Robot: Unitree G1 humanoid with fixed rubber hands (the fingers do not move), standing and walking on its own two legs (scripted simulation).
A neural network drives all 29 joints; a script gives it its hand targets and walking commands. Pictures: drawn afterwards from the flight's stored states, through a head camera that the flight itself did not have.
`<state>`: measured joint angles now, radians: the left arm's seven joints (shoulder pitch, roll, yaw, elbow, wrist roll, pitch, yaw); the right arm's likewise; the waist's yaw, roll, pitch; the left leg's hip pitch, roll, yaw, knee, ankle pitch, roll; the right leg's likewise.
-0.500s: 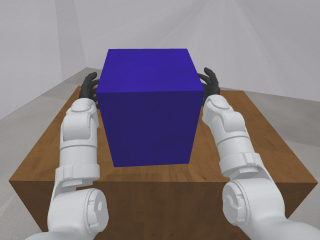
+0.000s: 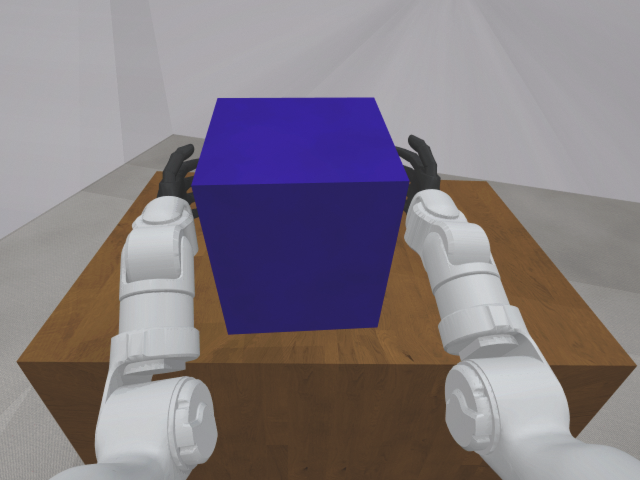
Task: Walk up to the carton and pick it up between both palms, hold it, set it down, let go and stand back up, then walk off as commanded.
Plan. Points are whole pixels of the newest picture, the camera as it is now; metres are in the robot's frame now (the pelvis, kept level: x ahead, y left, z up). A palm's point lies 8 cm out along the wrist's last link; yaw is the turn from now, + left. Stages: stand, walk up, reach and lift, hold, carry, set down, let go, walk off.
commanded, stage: hold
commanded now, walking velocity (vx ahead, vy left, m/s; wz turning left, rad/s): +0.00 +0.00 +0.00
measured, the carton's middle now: (300, 217) +0.41 +0.04 +0.19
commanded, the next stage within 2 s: set down in 0.30 s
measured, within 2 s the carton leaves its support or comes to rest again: neither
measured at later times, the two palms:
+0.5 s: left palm (175, 205) +0.36 +0.19 +0.23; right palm (421, 196) +0.37 -0.11 +0.25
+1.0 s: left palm (194, 199) +0.40 +0.18 +0.22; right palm (418, 197) +0.41 -0.12 +0.22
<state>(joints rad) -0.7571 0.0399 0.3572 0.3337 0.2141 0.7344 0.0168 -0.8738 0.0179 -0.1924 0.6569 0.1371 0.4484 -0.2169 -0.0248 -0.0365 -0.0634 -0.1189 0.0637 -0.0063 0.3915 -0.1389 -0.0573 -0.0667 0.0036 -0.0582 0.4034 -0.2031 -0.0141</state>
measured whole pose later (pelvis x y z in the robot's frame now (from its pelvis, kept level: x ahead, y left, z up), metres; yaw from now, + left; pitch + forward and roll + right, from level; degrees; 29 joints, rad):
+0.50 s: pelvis +0.00 +0.00 +0.00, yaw +0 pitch -8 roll +0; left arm -0.76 0.04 0.36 0.33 0.21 0.73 0.02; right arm -0.88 0.02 -0.19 0.66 0.15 0.44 -0.22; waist -0.02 -0.04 -0.06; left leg -0.12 0.06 -0.01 0.39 -0.14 -0.06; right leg -0.07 0.00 -0.06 0.40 -0.20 -0.01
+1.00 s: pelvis +0.03 -0.01 +0.00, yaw +0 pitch -8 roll +0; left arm -0.76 0.04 0.36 0.43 0.34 0.52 -0.03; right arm -0.85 0.03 -0.21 0.85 0.06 0.07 -0.17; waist -0.02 -0.08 -0.02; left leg -0.05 0.06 0.00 0.36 -0.17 -0.06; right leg -0.01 0.00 -0.06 0.40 -0.25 -0.02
